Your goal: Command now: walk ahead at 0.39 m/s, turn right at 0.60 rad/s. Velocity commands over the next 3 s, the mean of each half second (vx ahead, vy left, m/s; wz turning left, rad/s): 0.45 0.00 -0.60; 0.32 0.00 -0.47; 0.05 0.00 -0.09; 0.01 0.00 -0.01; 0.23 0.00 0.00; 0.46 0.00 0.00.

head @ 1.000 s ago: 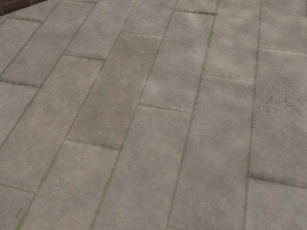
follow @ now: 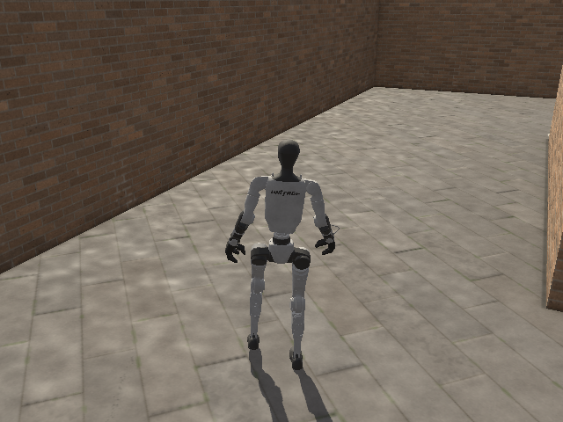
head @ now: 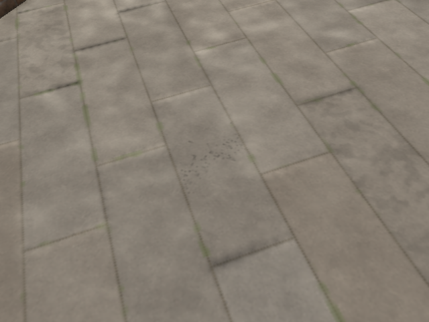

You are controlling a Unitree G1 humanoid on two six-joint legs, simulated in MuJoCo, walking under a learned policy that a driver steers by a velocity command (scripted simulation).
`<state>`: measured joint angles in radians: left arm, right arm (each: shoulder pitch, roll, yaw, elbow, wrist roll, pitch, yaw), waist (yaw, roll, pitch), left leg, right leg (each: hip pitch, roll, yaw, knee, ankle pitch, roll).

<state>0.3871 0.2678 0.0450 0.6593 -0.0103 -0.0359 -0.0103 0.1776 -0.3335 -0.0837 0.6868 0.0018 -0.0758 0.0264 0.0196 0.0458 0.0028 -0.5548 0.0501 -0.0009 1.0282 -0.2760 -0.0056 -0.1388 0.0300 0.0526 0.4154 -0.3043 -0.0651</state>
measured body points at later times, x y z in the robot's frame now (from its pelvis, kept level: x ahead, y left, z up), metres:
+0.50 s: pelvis +0.26 +0.01 -0.01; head +0.29 +0.00 +0.44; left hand +0.46 +0.25 -0.11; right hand +0.29 -0.29 -0.11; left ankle +0.31 +0.12 -0.74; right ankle +0.21 -0.11 -0.66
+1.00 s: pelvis +0.45 -0.12 -0.01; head +0.50 -0.16 +0.43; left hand +0.73 +0.03 -0.10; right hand +0.44 -0.44 -0.13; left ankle +0.54 +0.03 -0.67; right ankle +0.48 -0.22 -0.74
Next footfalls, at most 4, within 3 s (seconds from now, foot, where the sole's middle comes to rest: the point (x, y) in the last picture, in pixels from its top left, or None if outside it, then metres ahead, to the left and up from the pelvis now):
0.30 left None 0.35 0.11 -0.78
0.78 right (331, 314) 0.52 -0.24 -0.78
1.20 left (259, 276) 0.64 -0.04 -0.78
2.38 right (340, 303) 0.55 -0.28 -0.78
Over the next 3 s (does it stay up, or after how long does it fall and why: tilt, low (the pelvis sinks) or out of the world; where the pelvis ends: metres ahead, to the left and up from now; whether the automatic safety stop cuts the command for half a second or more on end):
stays up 0.86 -0.29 -0.01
